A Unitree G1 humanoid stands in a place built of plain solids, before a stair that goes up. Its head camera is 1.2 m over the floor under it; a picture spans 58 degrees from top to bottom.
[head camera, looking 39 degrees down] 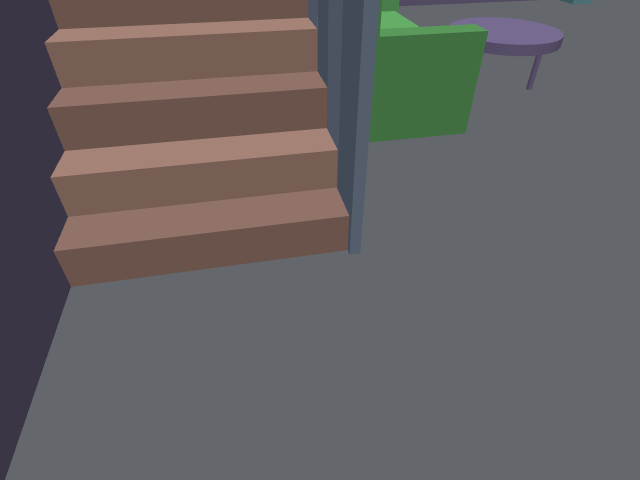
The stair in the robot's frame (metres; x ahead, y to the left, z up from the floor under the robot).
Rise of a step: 0.18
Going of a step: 0.22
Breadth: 1.11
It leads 11 degrees to the left of straight ahead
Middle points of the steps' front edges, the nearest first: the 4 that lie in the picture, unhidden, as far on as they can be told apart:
1.30 0.42 0.18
1.51 0.47 0.36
1.73 0.51 0.55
1.94 0.55 0.73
